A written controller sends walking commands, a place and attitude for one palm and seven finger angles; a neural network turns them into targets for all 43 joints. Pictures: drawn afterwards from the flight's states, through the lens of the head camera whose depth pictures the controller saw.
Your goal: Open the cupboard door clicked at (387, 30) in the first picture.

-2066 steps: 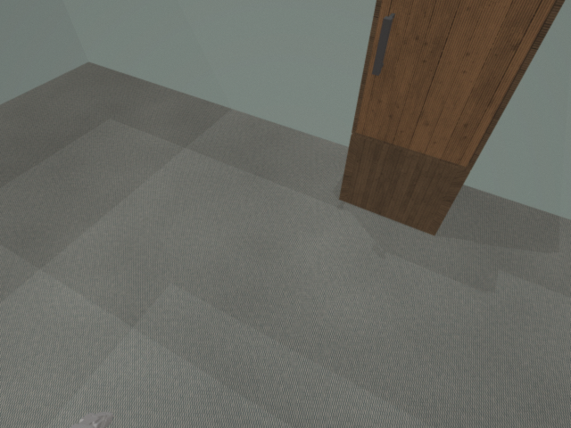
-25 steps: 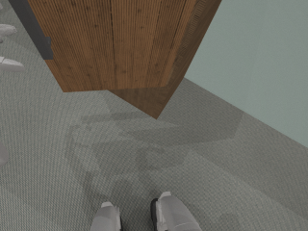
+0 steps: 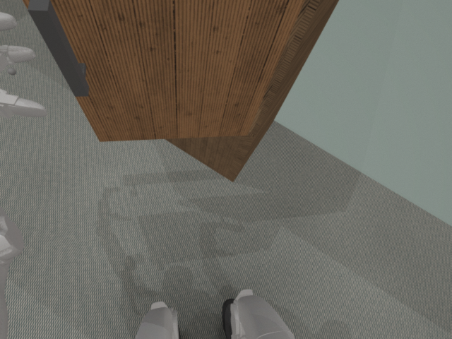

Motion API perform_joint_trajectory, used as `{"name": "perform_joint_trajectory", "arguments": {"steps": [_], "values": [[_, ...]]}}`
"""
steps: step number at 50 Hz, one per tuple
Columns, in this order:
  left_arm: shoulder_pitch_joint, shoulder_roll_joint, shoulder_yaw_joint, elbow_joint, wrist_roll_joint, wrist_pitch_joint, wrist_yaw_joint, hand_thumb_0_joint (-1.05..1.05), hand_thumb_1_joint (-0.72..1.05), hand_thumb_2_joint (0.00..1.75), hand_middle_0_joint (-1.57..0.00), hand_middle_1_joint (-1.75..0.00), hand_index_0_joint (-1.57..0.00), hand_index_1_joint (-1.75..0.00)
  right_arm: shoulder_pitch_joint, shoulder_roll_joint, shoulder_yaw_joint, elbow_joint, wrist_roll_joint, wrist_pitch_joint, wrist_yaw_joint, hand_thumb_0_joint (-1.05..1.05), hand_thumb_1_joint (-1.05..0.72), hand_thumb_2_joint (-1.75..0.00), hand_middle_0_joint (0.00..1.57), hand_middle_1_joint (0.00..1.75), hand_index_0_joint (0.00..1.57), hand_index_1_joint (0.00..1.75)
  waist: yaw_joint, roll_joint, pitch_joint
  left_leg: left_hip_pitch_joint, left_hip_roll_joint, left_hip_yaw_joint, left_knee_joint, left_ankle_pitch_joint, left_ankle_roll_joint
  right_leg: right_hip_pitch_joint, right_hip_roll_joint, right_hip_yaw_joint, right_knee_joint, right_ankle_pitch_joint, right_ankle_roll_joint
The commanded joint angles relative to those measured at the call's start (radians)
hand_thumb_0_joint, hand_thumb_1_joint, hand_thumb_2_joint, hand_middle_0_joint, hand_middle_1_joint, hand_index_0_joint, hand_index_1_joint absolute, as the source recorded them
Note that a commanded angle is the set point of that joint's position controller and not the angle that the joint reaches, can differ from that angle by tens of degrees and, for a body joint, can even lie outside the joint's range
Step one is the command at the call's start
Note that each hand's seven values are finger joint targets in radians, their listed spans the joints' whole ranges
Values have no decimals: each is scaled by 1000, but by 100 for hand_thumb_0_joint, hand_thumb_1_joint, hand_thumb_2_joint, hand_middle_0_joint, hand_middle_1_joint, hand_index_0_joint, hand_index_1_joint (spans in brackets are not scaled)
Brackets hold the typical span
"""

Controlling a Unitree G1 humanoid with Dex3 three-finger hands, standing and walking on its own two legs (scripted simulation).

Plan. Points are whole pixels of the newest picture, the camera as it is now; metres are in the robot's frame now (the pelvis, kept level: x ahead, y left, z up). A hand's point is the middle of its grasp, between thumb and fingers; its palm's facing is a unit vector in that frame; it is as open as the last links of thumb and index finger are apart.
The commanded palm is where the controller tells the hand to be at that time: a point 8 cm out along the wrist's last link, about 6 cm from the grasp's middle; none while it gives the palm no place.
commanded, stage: move the hooked fingers beside the handle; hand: left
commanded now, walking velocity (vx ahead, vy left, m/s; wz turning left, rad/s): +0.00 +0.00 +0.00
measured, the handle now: (65, 45) +0.59 +0.22 +0.08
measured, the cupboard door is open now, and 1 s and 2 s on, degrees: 40 40 40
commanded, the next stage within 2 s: slide the fingers in behind the handle in 0.44 s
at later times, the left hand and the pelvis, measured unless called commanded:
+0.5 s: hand (13, 73) +0.52 +0.27 +0.09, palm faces +0.04 -1.00 -0.02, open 14.0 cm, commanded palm +0.51 +0.31 +0.08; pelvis -0.02 -0.01 -0.01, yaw +0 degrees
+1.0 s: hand (41, 69) +0.53 +0.24 +0.08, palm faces +0.02 -1.00 -0.01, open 14.0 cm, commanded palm +0.52 +0.27 +0.08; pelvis -0.01 +0.00 -0.01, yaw +0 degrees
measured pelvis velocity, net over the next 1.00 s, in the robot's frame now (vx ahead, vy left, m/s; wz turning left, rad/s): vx -0.01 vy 0.00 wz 0.00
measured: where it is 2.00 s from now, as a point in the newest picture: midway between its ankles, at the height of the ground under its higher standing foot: outside the picture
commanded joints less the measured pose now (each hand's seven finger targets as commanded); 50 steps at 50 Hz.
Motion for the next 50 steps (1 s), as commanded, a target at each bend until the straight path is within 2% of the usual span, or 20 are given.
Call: {"name": "perform_joint_trajectory", "arguments": {"steps": [1, 4, 6, 9, 10, 12, 14, 15, 17, 20, 24, 25, 29, 35, 37, 40, 44, 46, 48, 50], "values": [[-403, 246, -2, -206, -25, -61, 17, 0, -50, 30, -30, -120, -30, -120, 207, -210, -81, -23, -4, -6, -14, 0, -90, -90, 20, 30, 20, 30, 0, 244, -480, 483, -3, -67, -93, 661, -25, 139, 35, 5, -43, 321, -32], [-412, 245, 4, -214, -25, -77, 37, 0, -50, 30, -30, -120, -30, -120, 199, -208, -81, -31, -5, -10, -14, 0, -90, -90, 20, 30, 20, 30, 2, 240, -475, 472, -8, -64, -94, 642, -25, 151, 34, 8, -39, 324, -36], [-417, 256, 1, -152, -19, -72, 42, 0, -50, 30, -30, -120, -30, -120, 187, -210, -76, -30, -1, -13, -18, 0, -90, -90, 20, 30, 20, 30, -15, 163, -432, 385, -12, -53, -93, 545, -12, 174, 32, 15, -40, 311, -29], [-462, 326, 31, -185, -2, -93, 49, 0, -50, 30, -30, -120, -30, -120, 178, -213, -71, -42, -1, -22, -25, 0, -90, -90, 20, 30, 20, 30, 2, 208, -472, 364, -20, -49, -93, 503, -10, 213, 27, 27, -28, 305, -36], [-468, 310, 14, -182, 2, -97, 47, 0, -50, 30, -30, -120, -30, -120, 178, -209, -69, -37, -1, -23, -24, 0, -90, -90, 20, 30, 20, 30, -4, 233, -498, 387, -19, -51, -88, 522, -13, 196, 26, 26, -24, 307, -33], [-475, 325, 24, -171, 0, -101, 43, 0, -50, 30, -30, -120, -30, -120, 178, -212, -69, -34, -1, -26, -26, 0, -90, -90, 20, 30, 20, 30, -10, 199, -492, 367, -17, -51, -81, 510, -10, 208, 27, 29, -24, 310, -29], [-472, 298, 8, -154, -9, -97, 29, 0, -50, 30, -30, -120, -30, -120, 178, -211, -67, -37, 1, -29, -27, 0, -90, -90, 20, 30, 20, 30, -17, 212, -493, 365, -20, -47, -77, 508, -6, 201, 27, 29, -22, 315, -33], [-457, 338, 32, -129, -7, -89, 24, 0, -50, 30, -30, -120, -30, -120, 175, -216, -66, -35, 2, -31, -29, 0, -90, -90, 20, 30, 20, 30, -6, 203, -488, 337, -19, -45, -77, 486, -7, 212, 26, 30, -22, 304, -31], [-476, 347, 18, -102, -3, -71, 15, 0, -50, 30, -30, -120, -30, -120, 174, -215, -57, -36, 7, -30, -33, 0, -90, -90, 20, 30, 20, 30, -23, 164, -455, 272, -21, -37, -75, 430, 5, 222, 26, 37, -27, 288, -25], [-505, 394, 39, -132, 1, -77, 3, 0, -50, 30, -30, -120, -30, -120, 181, -219, -57, -36, 6, -36, -38, 0, -90, -90, 20, 30, 20, 30, -14, 213, -513, 282, -23, -38, -65, 440, 3, 232, 24, 42, -16, 299, -28], [-502, 383, 31, -127, -8, -77, -15, 0, -50, 30, -30, -120, -30, -120, 191, -218, -54, -33, 5, -38, -37, 0, -90, -90, 20, 30, 20, 30, -21, 223, -516, 293, -20, -42, -58, 456, 3, 208, 28, 36, -9, 298, -31], [-498, 407, 49, -133, -8, -76, -16, 0, -50, 30, -30, -120, -30, -120, 192, -221, -57, -30, 5, -37, -37, 0, -90, -90, 20, 30, 20, 30, -12, 232, -530, 303, -17, -46, -57, 462, 0, 205, 27, 34, -8, 294, -29], [-508, 344, 3, -133, -11, -59, -18, 0, -50, 30, -30, -120, -30, -120, 198, -221, -56, -24, 3, -36, -36, 0, -90, -90, 20, 30, 20, 30, -29, 253, -500, 337, -15, -56, -66, 455, 0, 141, 29, 22, -17, 252, -32], [-502, 317, 9, -152, -15, -56, 10, 0, -50, 30, -30, -120, -30, -120, 215, -222, -63, -9, -4, -36, -26, 0, -90, -90, 20, 30, 20, 30, -25, 250, -531, 390, -10, -70, -64, 504, -9, 118, 32, 12, -17, 258, -32], [-530, 324, 3, -156, -2, -53, 26, 0, -50, 30, -30, -120, -30, -120, 215, -221, -61, -6, -6, -34, -25, 0, -90, -90, 20, 30, 20, 30, -32, 240, -499, 362, -9, -71, -68, 477, -7, 118, 31, 12, -18, 243, -30], [-520, 316, 14, -227, 4, -72, 52, 0, -50, 30, -30, -120, -30, -120, 222, -217, -69, -10, -12, -32, -18, 0, -90, -90, 20, 30, 20, 30, -10, 305, -576, 467, -6, -83, -69, 588, -25, 110, 32, 5, -10, 277, -37], [-474, 233, -15, -194, -7, -62, 72, 0, -50, 30, -30, -120, -30, -120, 222, -210, -71, -15, -12, -27, -9, 0, -90, -90, 20, 30, 20, 30, -20, 254, -514, 450, -4, -78, -75, 597, -21, 108, 36, 0, -21, 287, -35], [-478, 253, -3, -189, 0, -59, 86, 0, -50, 30, -30, -120, -30, -120, 219, -212, -72, -12, -11, -24, -9, 0, -90, -90, 20, 30, 20, 30, -17, 236, -495, 430, -6, -76, -80, 564, -21, 111, 34, 1, -24, 274, -32], [-468, 230, -13, -201, 4, -63, 98, 0, -50, 30, -30, -120, -30, -120, 219, -208, -75, -18, -12, -26, -7, 0, -90, -90, 20, 30, 20, 30, -14, 224, -503, 426, -8, -71, -83, 562, -18, 131, 33, 4, -26, 285, -31], [-488, 212, -19, -219, 3, -79, 110, 0, -50, 30, -30, -120, -30, -120, 216, -203, -75, -15, -15, -26, -5, 0, -90, -90, 20, 30, 20, 30, -13, 261, -517, 455, -7, -75, -80, 595, -26, 117, 33, 2, -19, 291, -34]]}}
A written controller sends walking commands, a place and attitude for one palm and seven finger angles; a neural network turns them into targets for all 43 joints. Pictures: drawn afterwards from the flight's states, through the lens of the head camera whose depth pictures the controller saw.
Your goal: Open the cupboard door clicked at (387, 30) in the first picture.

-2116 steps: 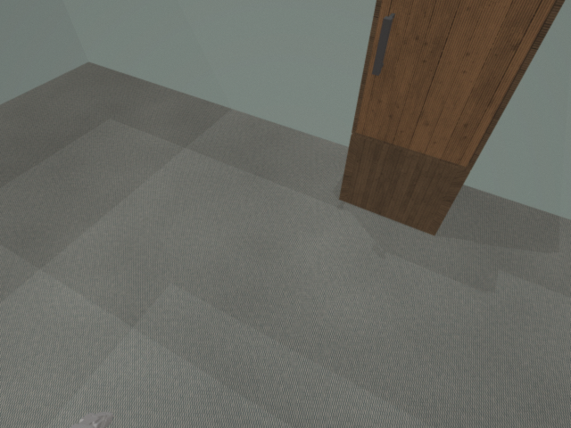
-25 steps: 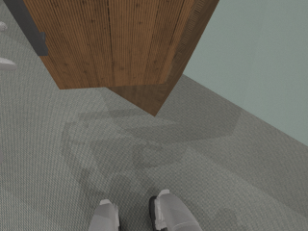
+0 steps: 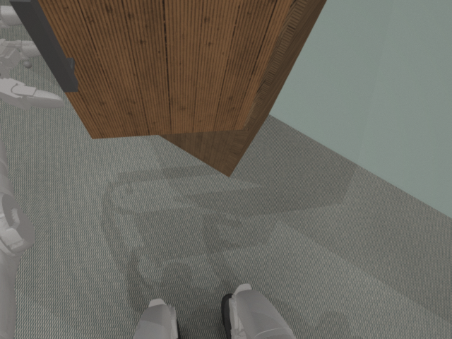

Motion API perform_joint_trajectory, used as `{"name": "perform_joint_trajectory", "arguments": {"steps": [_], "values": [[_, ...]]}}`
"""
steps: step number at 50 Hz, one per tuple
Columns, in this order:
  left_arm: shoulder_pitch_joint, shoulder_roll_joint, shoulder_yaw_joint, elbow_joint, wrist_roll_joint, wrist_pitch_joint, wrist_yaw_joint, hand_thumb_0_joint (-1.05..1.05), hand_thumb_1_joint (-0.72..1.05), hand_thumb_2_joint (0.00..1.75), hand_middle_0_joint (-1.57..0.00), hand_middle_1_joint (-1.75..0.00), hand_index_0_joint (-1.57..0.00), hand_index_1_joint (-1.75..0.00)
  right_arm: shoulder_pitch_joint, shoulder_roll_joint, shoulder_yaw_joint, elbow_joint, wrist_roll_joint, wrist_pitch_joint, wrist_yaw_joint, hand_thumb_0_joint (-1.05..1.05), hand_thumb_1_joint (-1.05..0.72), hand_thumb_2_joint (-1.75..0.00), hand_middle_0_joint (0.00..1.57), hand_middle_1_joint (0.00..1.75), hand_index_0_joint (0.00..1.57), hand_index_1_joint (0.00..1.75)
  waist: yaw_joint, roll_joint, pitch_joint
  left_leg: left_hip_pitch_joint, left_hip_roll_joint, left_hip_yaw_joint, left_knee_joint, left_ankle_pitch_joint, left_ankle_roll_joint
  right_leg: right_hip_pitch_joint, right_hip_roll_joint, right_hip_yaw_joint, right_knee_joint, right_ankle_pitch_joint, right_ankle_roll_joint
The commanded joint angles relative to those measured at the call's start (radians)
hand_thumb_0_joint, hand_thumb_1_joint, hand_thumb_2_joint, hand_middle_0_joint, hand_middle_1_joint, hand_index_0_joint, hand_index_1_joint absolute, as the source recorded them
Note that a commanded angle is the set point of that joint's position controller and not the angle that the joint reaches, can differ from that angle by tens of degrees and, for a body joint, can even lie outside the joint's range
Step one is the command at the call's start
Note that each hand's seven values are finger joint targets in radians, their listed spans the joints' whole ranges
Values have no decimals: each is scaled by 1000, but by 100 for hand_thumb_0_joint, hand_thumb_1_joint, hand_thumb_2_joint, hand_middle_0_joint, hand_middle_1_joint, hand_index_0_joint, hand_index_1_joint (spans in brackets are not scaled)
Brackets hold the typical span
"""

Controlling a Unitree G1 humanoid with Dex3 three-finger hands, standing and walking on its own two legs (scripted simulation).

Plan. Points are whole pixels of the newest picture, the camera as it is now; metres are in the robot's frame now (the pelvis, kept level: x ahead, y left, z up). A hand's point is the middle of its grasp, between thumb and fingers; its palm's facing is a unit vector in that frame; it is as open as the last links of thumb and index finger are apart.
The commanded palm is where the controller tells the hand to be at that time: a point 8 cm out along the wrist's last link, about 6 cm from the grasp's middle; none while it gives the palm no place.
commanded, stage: slide the fingers in behind the handle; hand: left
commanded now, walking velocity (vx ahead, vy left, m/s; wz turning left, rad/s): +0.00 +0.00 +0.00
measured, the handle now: (51, 38) +0.59 +0.22 +0.08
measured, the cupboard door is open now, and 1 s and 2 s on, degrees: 40 40 39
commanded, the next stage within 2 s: close the thumb around the handle in 1.14 s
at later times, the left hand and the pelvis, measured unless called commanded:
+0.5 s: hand (54, 67) +0.54 +0.21 +0.08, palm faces +0.03 -1.00 -0.01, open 14.0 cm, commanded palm +0.52 +0.24 +0.08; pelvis +0.00 -0.01 +0.00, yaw +1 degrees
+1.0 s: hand (64, 67) +0.53 +0.19 +0.09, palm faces +0.04 -1.00 -0.01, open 14.0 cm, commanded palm +0.51 +0.23 +0.08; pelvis +0.00 -0.01 +0.00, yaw +1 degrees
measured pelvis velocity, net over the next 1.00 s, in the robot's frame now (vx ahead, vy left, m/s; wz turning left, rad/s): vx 0.00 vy -0.01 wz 0.01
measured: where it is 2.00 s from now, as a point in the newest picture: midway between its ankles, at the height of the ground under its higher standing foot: outside the picture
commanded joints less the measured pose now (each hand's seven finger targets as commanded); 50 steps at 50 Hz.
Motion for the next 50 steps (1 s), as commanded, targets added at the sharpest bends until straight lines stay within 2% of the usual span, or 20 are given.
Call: {"name": "perform_joint_trajectory", "arguments": {"steps": [1, 3, 6, 7, 10, 13, 15, 18, 20, 22, 23, 31, 36, 38, 40, 42, 43, 46, 49, 50], "values": [[-430, 250, 16, -238, -27, -83, 26, 0, -50, 30, -30, -120, -30, -120, 218, -209, -86, -16, -8, -8, -8, 0, -90, -90, 20, 30, 20, 30, 7, 230, -522, 496, -2, -77, -105, 603, -30, 162, 37, -1, -49, 302, -36], [-374, 255, 36, -211, -32, -83, 28, 0, -50, 30, -30, -120, -30, -120, 216, -209, -87, -24, -6, -8, -6, 0, -90, -90, 20, 30, 20, 30, 18, 180, -520, 440, -9, -59, -105, 579, -20, 220, 36, 8, -51, 336, -34], [-383, 219, 4, -199, -28, -83, 28, 0, -50, 30, -30, -120, -30, -120, 209, -204, -86, -23, -3, -7, -5, 0, -90, -90, 20, 30, 20, 30, 10, 182, -487, 417, -11, -53, -106, 554, -17, 216, 35, 11, -49, 335, -33], [-395, 243, 19, -216, -27, -86, 30, 0, -50, 30, -30, -120, -30, -120, 211, -207, -87, -24, -4, -7, -7, 0, -90, -90, 20, 30, 20, 30, 12, 168, -494, 409, -11, -54, -107, 547, -15, 231, 33, 14, -49, 341, -32], [-432, 206, -1, -266, -32, -105, 35, 0, -50, 30, -30, -120, -30, -120, 209, -200, -92, -21, -5, -9, -6, 0, -90, -90, 20, 30, 20, 30, 12, 223, -543, 476, -9, -63, -101, 603, -24, 206, 33, 10, -41, 348, -35], [-406, 164, -16, -220, -41, -99, 44, 0, -50, 30, -30, -120, -30, -120, 205, -198, -93, -14, -4, -11, -4, 0, -90, -90, 20, 30, 20, 30, 3, 176, -494, 445, -11, -59, -106, 556, -19, 204, 34, 10, -52, 329, -31], [-424, 191, -1, -256, -37, -108, 51, 0, -50, 30, -30, -120, -30, -120, 205, -200, -93, -13, -5, -11, -5, 0, -90, -90, 20, 30, 20, 30, 16, 204, -539, 463, -12, -62, -105, 581, -22, 221, 31, 13, -43, 346, -34], [-415, 149, -32, -235, -28, -103, 61, 0, -50, 30, -30, -120, -30, -120, 200, -194, -94, -10, -3, -13, -3, 0, -90, -90, 20, 30, 20, 30, 9, 183, -509, 432, -18, -54, -106, 538, -17, 227, 30, 16, -50, 338, -32], [-431, 149, -27, -249, -31, -109, 71, 0, -50, 30, -30, -120, -30, -120, 199, -194, -94, -11, -4, -16, -2, 0, -90, -90, 20, 30, 20, 30, 12, 204, -523, 444, -19, -54, -106, 547, -18, 225, 30, 17, -48, 341, -34], [-431, 184, -3, -234, -26, -110, 82, 0, -50, 30, -30, -120, -30, -120, 199, -195, -93, -7, -4, -17, -5, 0, -90, -90, 20, 30, 20, 30, 14, 170, -507, 410, -20, -53, -107, 523, -15, 247, 27, 20, -47, 341, -33], [-428, 140, -34, -227, -25, -108, 84, 0, -50, 30, -30, -120, -30, -120, 194, -191, -92, -14, -3, -19, -2, 0, -90, -90, 20, 30, 20, 30, 9, 176, -504, 400, -25, -44, -107, 498, -12, 248, 28, 25, -52, 334, -32], [-436, 178, -7, -213, -17, -117, 98, 0, -50, 30, -30, -120, -30, -120, 194, -192, -92, -12, -4, -33, -3, 0, -90, -90, 20, 30, 20, 30, 9, 149, -526, 348, -28, -34, -100, 460, -4, 292, 23, 38, -47, 349, -29], [-428, 159, -10, -238, -25, -123, 99, 0, -50, 30, -30, -120, -30, -120, 196, -190, -95, -12, -4, -36, 0, 0, -90, -90, 20, 30, 20, 30, 18, 162, -553, 366, -28, -33, -102, 474, -7, 303, 24, 38, -44, 363, -31], [-416, 126, -36, -228, -24, -115, 100, 0, -50, 30, -30, -120, -30, -120, 192, -187, -95, -13, -2, -36, 1, 0, -90, -90, 20, 30, 20, 30, 15, 165, -522, 366, -28, -31, -108, 467, -7, 287, 25, 35, -49, 352, -30], [-427, 157, -7, -251, -25, -122, 107, 0, -50, 30, -30, -120, -30, -120, 200, -191, -97, -10, -5, -36, 1, 0, -90, -90, 20, 30, 20, 30, 23, 167, -555, 390, -26, -38, -107, 494, -9, 292, 25, 34, -44, 362, -32], [-416, 117, -30, -232, -27, -116, 108, 0, -50, 30, -30, -120, -30, -120, 197, -186, -98, -7, -4, -37, 2, 0, -90, -90, 20, 30, 20, 30, 12, 149, -527, 379, -27, -34, -109, 477, -8, 283, 25, 32, -52, 354, -29], [-399, 145, -8, -218, -27, -114, 111, 0, -50, 30, -30, -120, -30, -120, 196, -190, -98, -8, -3, -37, 0, 0, -90, -90, 20, 30, 20, 30, 19, 117, -507, 347, -29, -29, -110, 451, -4, 300, 25, 37, -57, 346, -27], [-432, 132, -26, -231, -21, -125, 116, 0, -50, 30, -30, -120, -30, -120, 193, -187, -97, -7, -3, -41, 1, 0, -90, -90, 20, 30, 20, 30, 14, 153, -503, 356, -30, -30, -114, 440, -6, 285, 23, 38, -56, 332, -29], [-416, 115, -32, -209, -24, -129, 116, 0, -50, 30, -30, -120, -30, -120, 198, -188, -96, -7, -4, -44, 1, 0, -90, -90, 20, 30, 20, 30, 10, 130, -494, 358, -30, -33, -114, 443, -4, 275, 25, 35, -55, 325, -32], [-424, 141, -21, -192, -20, -126, 116, 0, -50, 30, -30, -120, -30, -120, 193, -190, -93, -3, -2, -43, -1, 0, -90, -90, 20, 30, 20, 30, 10, 133, -475, 335, -29, -34, -115, 425, -5, 272, 23, 36, -54, 313, -29]]}}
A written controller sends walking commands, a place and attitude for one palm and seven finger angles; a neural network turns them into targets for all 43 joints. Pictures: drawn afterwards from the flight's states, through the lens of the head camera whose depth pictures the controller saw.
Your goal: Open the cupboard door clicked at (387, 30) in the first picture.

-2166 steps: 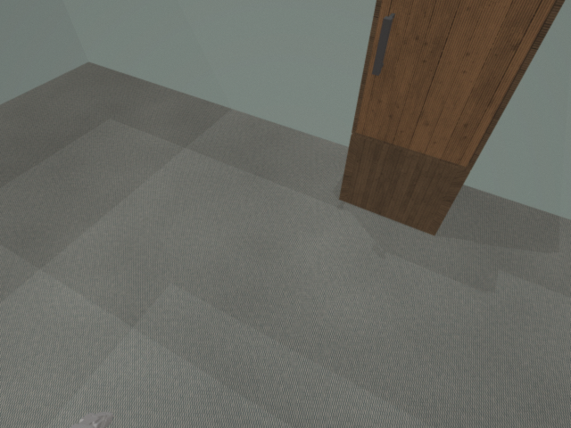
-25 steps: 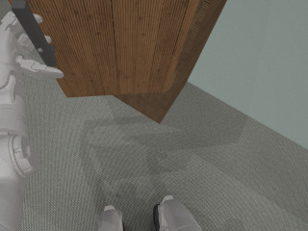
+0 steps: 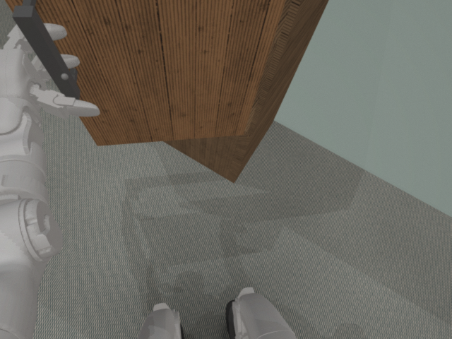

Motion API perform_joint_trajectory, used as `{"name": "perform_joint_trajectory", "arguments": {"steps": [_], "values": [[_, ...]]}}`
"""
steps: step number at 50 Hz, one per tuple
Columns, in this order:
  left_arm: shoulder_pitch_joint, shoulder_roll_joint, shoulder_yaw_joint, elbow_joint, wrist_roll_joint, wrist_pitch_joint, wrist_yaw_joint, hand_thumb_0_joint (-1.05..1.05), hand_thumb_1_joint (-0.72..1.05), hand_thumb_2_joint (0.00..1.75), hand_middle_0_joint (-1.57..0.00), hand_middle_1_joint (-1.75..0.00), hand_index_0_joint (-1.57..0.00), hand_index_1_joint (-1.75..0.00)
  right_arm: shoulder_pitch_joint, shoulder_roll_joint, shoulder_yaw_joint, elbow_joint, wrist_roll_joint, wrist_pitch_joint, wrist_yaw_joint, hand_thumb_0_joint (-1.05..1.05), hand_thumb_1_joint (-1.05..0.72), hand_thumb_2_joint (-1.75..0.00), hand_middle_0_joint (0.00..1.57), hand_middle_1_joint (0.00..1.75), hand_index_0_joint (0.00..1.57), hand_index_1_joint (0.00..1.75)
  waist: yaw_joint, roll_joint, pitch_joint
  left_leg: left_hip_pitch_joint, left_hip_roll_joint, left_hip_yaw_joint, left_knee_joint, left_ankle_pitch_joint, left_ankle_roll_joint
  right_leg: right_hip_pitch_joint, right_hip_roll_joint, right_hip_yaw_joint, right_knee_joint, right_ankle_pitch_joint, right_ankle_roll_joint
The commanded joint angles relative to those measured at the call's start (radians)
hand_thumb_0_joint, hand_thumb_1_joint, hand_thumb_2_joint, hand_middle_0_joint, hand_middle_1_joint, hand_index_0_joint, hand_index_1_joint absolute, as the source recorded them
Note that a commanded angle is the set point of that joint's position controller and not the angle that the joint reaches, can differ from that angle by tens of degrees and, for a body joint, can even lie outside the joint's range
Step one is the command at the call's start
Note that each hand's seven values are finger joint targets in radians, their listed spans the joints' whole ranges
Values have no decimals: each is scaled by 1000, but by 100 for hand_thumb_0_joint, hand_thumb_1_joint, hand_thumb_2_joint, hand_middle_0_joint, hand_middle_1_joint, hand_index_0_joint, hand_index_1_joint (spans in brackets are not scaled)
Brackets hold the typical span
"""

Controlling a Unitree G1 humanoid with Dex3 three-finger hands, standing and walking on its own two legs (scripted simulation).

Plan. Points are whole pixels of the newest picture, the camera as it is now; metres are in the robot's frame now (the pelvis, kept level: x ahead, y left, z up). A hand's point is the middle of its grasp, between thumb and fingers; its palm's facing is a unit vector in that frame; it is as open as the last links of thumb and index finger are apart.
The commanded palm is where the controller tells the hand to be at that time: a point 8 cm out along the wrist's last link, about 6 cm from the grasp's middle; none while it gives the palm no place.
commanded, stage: slide the fingers in behind the handle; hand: left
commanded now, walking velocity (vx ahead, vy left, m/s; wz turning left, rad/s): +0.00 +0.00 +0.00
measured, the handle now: (54, 50) +0.59 +0.22 +0.08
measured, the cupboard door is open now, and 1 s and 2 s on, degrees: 40 39 78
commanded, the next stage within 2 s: close the thumb around the handle in 0.14 s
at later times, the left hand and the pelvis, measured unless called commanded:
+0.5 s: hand (65, 75) +0.54 +0.20 +0.09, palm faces +0.03 -1.00 -0.01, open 12.1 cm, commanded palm +0.52 +0.24 +0.08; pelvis +0.00 +0.00 +0.00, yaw +0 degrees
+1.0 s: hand (66, 73) +0.54 +0.20 +0.08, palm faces +0.03 -1.00 -0.02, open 5.8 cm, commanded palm +0.52 +0.24 +0.08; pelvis +0.00 +0.00 +0.00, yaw +1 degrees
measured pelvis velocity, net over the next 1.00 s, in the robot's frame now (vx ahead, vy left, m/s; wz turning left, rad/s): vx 0.00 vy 0.00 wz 0.01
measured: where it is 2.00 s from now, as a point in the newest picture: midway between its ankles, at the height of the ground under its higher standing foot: outside the picture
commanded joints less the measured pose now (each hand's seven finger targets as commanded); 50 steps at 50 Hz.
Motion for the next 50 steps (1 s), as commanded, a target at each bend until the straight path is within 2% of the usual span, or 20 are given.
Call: {"name": "perform_joint_trajectory", "arguments": {"steps": [1, 5, 8, 12, 14, 15, 17, 19, 21, 22, 24, 33, 35, 37, 40, 43, 45, 46, 49, 50], "values": [[-466, 274, 20, -194, -18, -66, 2, 0, -50, 30, -30, -120, -30, -120, 205, -193, -69, -26, -2, -14, -14, 0, -90, -90, 20, 30, 20, 30, -13, 119, -476, 297, -28, -39, -97, 414, 14, 261, 24, 32, -75, 324, -11], [-458, 280, 26, -240, -20, -85, -7, 0, -50, 30, -30, -120, -30, -120, 203, -192, -72, -32, -4, -18, -13, 0, -90, -90, 20, 30, 20, 30, 4, 170, -548, 353, -28, -41, -93, 465, 7, 269, 23, 31, -64, 353, -15], [-427, 222, -7, -213, -28, -74, -14, 0, -50, 30, -30, -120, -30, -120, 197, -191, -74, -28, -2, -15, -10, 0, -90, -90, 20, 30, 20, 30, -4, 149, -503, 361, -24, -46, -96, 463, 4, 233, 26, 20, -70, 331, -15], [-490, 211, -23, -209, -28, -63, -4, 0, -50, 30, -30, -120, -30, -120, 198, -194, -72, -20, -3, -16, -13, 0, -90, -90, 20, 30, 20, 30, -19, 151, -474, 353, -24, -54, -101, 418, 5, 197, 23, 18, -76, 280, -13], [-496, 244, 3, -210, -25, -70, 7, 0, -39, 35, -31, -121, -31, -121, 202, -198, -70, -22, -6, -20, -16, 0, -90, -90, 20, 30, 20, 30, -17, 131, -478, 344, -25, -57, -98, 420, 8, 207, 24, 19, -73, 284, -15], [-520, 232, -12, -223, -20, -75, 12, 0, -33, 37, -31, -122, -31, -122, 202, -195, -71, -17, -7, -21, -15, 0, -90, -90, 20, 30, 20, 30, -22, 159, -496, 367, -24, -62, -98, 434, 4, 192, 22, 18, -71, 285, -13], [-509, 230, -5, -251, -16, -87, 19, 0, -22, 42, -32, -123, -32, -123, 208, -193, -74, -15, -12, -23, -10, 0, -90, -90, 20, 30, 20, 30, -7, 193, -547, 412, -22, -65, -88, 498, -3, 196, 23, 15, -59, 318, -18], [-482, 216, -9, -240, -20, -90, 19, 0, -11, 47, -33, -124, -33, -124, 212, -193, -75, -16, -13, -21, -6, 0, -90, -90, 20, 30, 20, 30, -9, 175, -540, 432, -18, -73, -88, 536, -7, 190, 27, 7, -56, 328, -20], [-455, 202, -17, -174, -18, -68, 19, 0, 0, 52, -34, -125, -34, -125, 202, -193, -71, -14, -8, -16, -6, 0, -90, -90, 20, 30, 20, 30, -16, 141, -474, 369, -20, -60, -92, 470, -1, 183, 26, 9, -68, 300, -14], [-465, 226, -7, -168, -14, -60, 21, 0, 6, 54, -34, -126, -34, -126, 203, -196, -69, -17, -7, -13, -7, 0, -90, -90, 20, 30, 20, 30, -17, 111, -453, 328, -23, -57, -98, 427, 5, 206, 25, 14, -73, 288, -12], [-476, 232, -5, -221, -8, -67, 24, 0, 17, 59, -35, -127, -35, -127, 205, -195, -72, -29, -9, -15, -9, 0, -90, -90, 20, 30, 20, 30, -6, 163, -510, 367, -26, -58, -98, 461, 4, 212, 24, 16, -63, 310, -18], [-493, 189, -35, -201, -13, -71, 22, 0, 68, 80, -38, -133, -38, -133, 210, -191, -72, -12, -10, -19, -7, 0, -90, -90, 20, 30, 20, 30, -26, 149, -493, 368, -22, -60, -90, 462, 2, 189, 25, 13, -65, 308, -13], [-496, 232, -2, -219, -11, -79, 23, 0, 79, 85, -39, -134, -39, -134, 216, -194, -75, -11, -12, -18, -8, 0, -90, -90, 20, 30, 20, 30, -13, 153, -530, 387, -21, -64, -88, 494, 0, 208, 25, 14, -59, 330, -16], [-479, 183, -34, -231, -14, -77, 20, 0, 90, 90, -40, -135, -40, -135, 213, -188, -76, -12, -12, -18, -5, 0, -90, -90, 20, 30, 20, 30, -13, 175, -530, 419, -19, -65, -87, 521, -4, 189, 26, 10, -62, 334, -17], [-470, 187, -28, -228, -23, -77, 20, 0, 90, 90, -40, -135, -40, -135, 211, -191, -76, -11, -9, -17, -4, 0, -90, -90, 20, 30, 20, 30, -15, 159, -525, 399, -22, -59, -89, 505, -1, 206, 28, 14, -67, 340, -14], [-478, 207, -21, -191, -17, -63, 17, 0, 90, 90, -40, -135, -40, -135, 210, -193, -72, -9, -7, -16, -8, 0, -90, -90, 20, 30, 20, 30, -24, 117, -469, 331, -26, -51, -94, 434, 8, 221, 25, 19, -77, 313, -11], [-474, 241, -5, -186, -10, -64, 17, 0, 90, 90, -40, -135, -40, -135, 211, -193, -69, -15, -6, -16, -13, 0, -90, -90, 20, 30, 20, 30, -13, 140, -484, 321, -29, -49, -94, 438, 8, 237, 22, 25, -70, 326, -14], [-485, 214, -28, -178, -11, -57, 15, 0, 90, 90, -40, -135, -40, -135, 207, -190, -68, -13, -6, -18, -13, 0, -90, -90, 20, 30, 20, 30, -28, 146, -472, 318, -28, -46, -92, 427, 10, 221, 22, 24, -73, 319, -11], [-509, 244, -12, -178, -7, -59, 14, 0, 90, 90, -40, -135, -40, -135, 217, -194, -68, -13, -8, -20, -17, 0, -90, -90, 20, 30, 20, 30, -29, 128, -476, 318, -27, -55, -90, 429, 11, 221, 22, 22, -69, 312, -14], [-499, 210, -37, -174, -6, -56, 11, 0, 90, 90, -40, -135, -40, -135, 215, -191, -68, -15, -8, -21, -15, 0, -90, -90, 20, 30, 20, 30, -29, 153, -494, 334, -28, -54, -89, 436, 8, 210, 21, 21, -66, 311, -12]]}}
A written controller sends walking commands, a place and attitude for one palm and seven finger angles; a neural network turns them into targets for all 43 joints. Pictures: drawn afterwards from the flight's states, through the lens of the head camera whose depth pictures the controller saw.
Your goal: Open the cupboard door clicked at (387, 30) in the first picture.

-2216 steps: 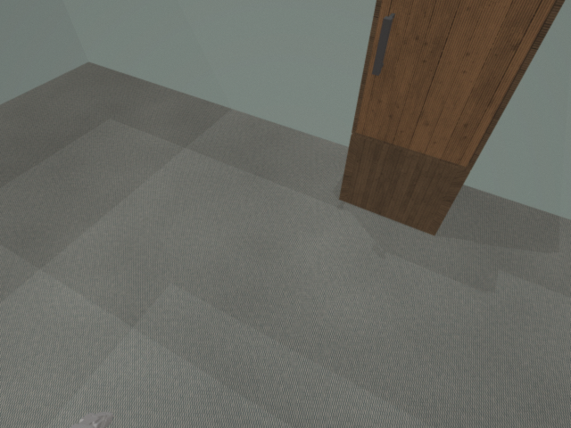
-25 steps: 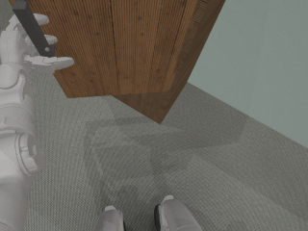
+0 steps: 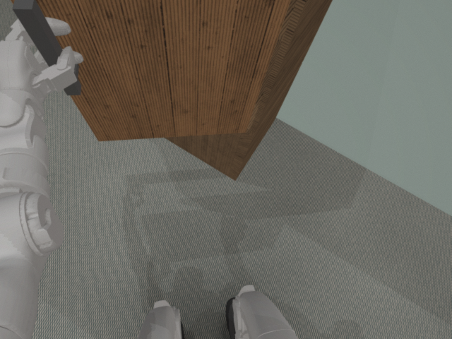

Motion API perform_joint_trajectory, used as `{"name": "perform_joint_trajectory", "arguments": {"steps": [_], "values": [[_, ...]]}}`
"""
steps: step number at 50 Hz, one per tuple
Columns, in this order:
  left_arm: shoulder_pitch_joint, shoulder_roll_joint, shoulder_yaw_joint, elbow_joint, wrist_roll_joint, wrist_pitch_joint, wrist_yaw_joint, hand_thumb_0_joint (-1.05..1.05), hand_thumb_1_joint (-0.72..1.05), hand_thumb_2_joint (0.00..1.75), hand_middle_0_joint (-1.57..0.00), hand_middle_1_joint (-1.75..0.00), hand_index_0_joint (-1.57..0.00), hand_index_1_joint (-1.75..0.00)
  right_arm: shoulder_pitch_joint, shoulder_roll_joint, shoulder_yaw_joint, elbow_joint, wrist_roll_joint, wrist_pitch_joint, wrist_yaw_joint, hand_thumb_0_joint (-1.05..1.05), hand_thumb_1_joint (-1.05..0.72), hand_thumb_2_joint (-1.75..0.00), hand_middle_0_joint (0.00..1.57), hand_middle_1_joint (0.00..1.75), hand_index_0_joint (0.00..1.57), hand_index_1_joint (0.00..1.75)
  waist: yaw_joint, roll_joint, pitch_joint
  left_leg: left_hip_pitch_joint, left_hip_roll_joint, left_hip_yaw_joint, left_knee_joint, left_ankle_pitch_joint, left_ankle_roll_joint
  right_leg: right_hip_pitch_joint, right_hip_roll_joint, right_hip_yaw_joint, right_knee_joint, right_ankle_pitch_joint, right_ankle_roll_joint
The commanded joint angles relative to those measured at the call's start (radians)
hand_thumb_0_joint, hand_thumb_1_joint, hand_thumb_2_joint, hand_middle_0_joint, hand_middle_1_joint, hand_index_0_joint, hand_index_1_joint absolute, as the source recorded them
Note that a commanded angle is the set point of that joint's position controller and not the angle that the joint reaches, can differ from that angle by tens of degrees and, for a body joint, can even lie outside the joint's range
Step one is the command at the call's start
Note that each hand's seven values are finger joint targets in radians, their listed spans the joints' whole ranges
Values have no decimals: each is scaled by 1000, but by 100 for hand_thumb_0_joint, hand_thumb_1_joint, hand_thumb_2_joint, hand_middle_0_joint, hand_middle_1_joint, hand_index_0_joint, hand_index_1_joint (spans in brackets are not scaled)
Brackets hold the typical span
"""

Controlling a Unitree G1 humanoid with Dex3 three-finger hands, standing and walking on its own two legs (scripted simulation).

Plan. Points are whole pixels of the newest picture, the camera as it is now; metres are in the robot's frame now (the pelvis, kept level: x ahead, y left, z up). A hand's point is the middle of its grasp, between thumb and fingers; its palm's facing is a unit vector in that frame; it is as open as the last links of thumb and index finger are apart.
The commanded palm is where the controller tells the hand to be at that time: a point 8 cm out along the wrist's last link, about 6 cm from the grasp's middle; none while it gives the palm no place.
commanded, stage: pull the door open along its arc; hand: left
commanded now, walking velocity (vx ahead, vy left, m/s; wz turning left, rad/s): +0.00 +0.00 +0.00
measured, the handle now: (55, 44) +0.60 +0.22 +0.08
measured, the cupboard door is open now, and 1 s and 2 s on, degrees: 39 78 78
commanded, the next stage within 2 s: open thumb and fingers to let go in 1.00 s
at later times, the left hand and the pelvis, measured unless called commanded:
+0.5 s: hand (70, 101) +0.48 +0.18 +0.08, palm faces -0.01 -1.00 -0.01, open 6.0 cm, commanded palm +0.41 +0.23 +0.08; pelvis +0.02 +0.00 +0.02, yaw -2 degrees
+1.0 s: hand (156, 202) +0.32 +0.07 +0.09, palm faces +0.37 -0.93 +0.01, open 6.4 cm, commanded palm +0.26 +0.13 +0.08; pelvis +0.03 -0.03 +0.03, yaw +2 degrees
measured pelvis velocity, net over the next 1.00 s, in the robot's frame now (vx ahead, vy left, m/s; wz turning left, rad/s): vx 0.03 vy -0.03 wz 0.03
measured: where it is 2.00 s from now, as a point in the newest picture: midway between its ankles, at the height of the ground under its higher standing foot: outside the picture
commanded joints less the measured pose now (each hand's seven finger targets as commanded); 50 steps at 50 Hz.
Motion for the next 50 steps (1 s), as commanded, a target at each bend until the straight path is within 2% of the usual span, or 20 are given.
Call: {"name": "perform_joint_trajectory", "arguments": {"steps": [1, 3, 4, 5, 13, 16, 19, 20, 26, 27, 28, 30, 31, 34, 37, 39, 40, 42, 46, 50], "values": [[-455, 210, -9, -194, -12, -45, -5, 0, 90, 90, -40, -135, -40, -135, 220, -188, -70, -23, -4, -13, -12, 0, -90, -90, 20, 30, 20, 30, -31, 145, -497, 350, -19, -41, -91, 444, 9, 209, 27, 29, -74, 320, -13], [-424, 287, 44, -170, -8, -36, -7, 0, 90, 90, -40, -135, -40, -135, 224, -195, -67, -27, -3, -10, -13, 0, -90, -90, 20, 30, 20, 30, -12, 132, -491, 312, -21, -35, -92, 433, 11, 251, 27, 35, -75, 328, -13], [-410, 291, 49, -193, -9, -42, -10, 0, 90, 90, -40, -135, -40, -135, 227, -195, -67, -35, -4, -9, -14, 0, -90, -90, 20, 30, 20, 30, -8, 126, -520, 327, -22, -38, -94, 456, 11, 265, 29, 32, -67, 348, -16], [-395, 281, 39, -211, -7, -43, -17, 0, 90, 90, -40, -135, -40, -135, 221, -189, -68, -42, -2, -7, -12, 0, -90, -90, 20, 30, 20, 30, 5, 163, -543, 342, -22, -34, -95, 477, 7, 273, 26, 35, -65, 367, -15], [-141, 213, 45, -303, -57, -27, -39, 0, 90, 90, -40, -135, -40, -135, 187, -182, -81, -97, 15, 9, -2, 0, -90, -90, 20, 30, 20, 30, 64, 86, -522, 335, -25, -4, -134, 499, 10, 376, 33, 32, -83, 432, -15], [-20, 198, 59, -401, -79, -30, -38, 0, 90, 90, -40, -135, -40, -135, 167, -178, -90, -120, 23, 12, 3, 0, -90, -90, 20, 30, 20, 30, 100, 104, -552, 366, -26, 6, -149, 551, 7, 422, 31, 33, -85, 478, -18], [146, 149, 55, -478, -113, -22, -34, 0, 90, 90, -40, -135, -40, -135, 139, -172, -97, -149, 33, 11, 7, 0, -90, -90, 20, 30, 20, 30, 124, 29, -511, 337, -29, 18, -174, 557, 14, 484, 29, 35, -98, 516, -18], [183, 125, 40, -523, -120, -21, -33, 0, 90, 90, -40, -135, -40, -135, 123, -167, -98, -156, 37, 10, 8, 0, -90, -90, 20, 30, 20, 30, 134, 62, -505, 349, -28, 22, -185, 577, 9, 493, 24, 34, -98, 528, -17], [529, -52, -32, -778, -185, -7, -7, 0, 90, 90, -40, -135, -40, -135, 47, -137, -109, -200, 52, -20, 25, 0, -90, -90, 20, 30, 20, 30, 183, 3, -466, 362, -28, 41, -228, 636, 9, 584, 10, 35, -109, 605, -17], [553, -97, 48, -891, -231, -7, 111, 0, 90, 90, -40, -135, -40, -135, 9, -107, -113, -213, 51, -35, 31, 0, -90, -90, 20, 30, 20, 30, 244, 16, -461, 365, -31, 45, -232, 645, -8, 579, 14, 19, -117, 591, -14], [620, -195, -51, -917, -207, 3, 161, 0, 90, 90, -40, -135, -40, -135, -5, -106, -110, -210, 49, -47, 40, 0, -90, -90, 20, 30, 20, 30, 216, 56, -431, 396, -31, 45, -238, 646, -16, 551, 14, 13, -118, 561, -14], [699, -246, -55, -1007, -178, 9, 297, 0, 90, 90, -40, -135, -40, -135, -28, -94, -115, -203, 41, -59, 50, 0, -90, -90, 20, 30, 20, 30, 230, 5, -401, 403, -24, 37, -242, 654, -25, 542, 13, -1, -115, 536, -15], [742, -304, -103, -1043, -153, 14, 352, 0, 90, 90, -40, -135, -40, -135, -45, -88, -114, -204, 34, -62, 54, 0, -90, -90, 20, 30, 20, 30, 223, -8, -383, 411, -27, 39, -243, 636, -26, 543, 10, -3, -117, 531, -15], [792, -367, -164, -1153, -77, 21, 497, 0, 90, 90, -40, -135, -40, -135, -96, -77, -111, -212, 15, -59, 52, 0, -90, -90, 20, 30, 20, 30, 229, -52, -369, 402, -33, 37, -249, 562, -27, 573, 1, 1, -116, 506, -23], [900, -453, -228, -1239, -11, 33, 624, 0, 90, 90, -40, -135, -40, -135, -156, -48, -106, -222, -5, -55, 46, 0, -90, -90, 20, 30, 20, 30, 253, -44, -366, 409, -41, 44, -254, 530, -28, 612, -13, 10, -117, 517, -27], [960, -480, -259, -1275, 26, 51, 695, 0, 90, 90, -40, -135, -40, -135, -192, -40, -100, -228, -12, -43, 38, 0, -90, -90, 20, 30, 20, 30, 260, -94, -342, 394, -45, 36, -265, 473, -27, 639, -17, 17, -134, 485, -30], [981, -517, -298, -1297, 52, 62, 729, 0, 90, 90, -40, -135, -40, -135, -218, -28, -96, -233, -15, -37, 34, 0, -90, -90, 20, 30, 20, 30, 260, -83, -315, 395, -47, 38, -271, 446, -26, 631, -21, 19, -140, 461, -28], [1032, -564, -369, -1333, 89, 86, 761, 0, 90, 90, -40, -135, -40, -135, -239, -17, -91, -237, -22, -30, 25, 0, -90, -90, 20, 30, 20, 30, 252, -78, -295, 410, -49, 39, -275, 425, -24, 630, -24, 21, -153, 449, -27], [1223, -602, -439, -1439, 121, 116, 778, 0, 90, 90, -40, -135, -40, -135, -274, 9, -82, -258, -26, -14, 8, 0, -90, -90, 20, 30, 20, 30, 266, -87, -274, 432, -55, 44, -289, 411, -24, 685, -30, 39, -183, 485, -30], [1107, -666, -524, -1428, 144, 118, 798, 0, 90, 90, -40, -135, -40, -135, -305, 17, -74, -241, -40, -23, -9, 0, -90, -90, 20, 30, 20, 30, 222, -107, -189, 417, -57, 27, -270, 344, -21, 614, -41, 52, -202, 434, -19]]}}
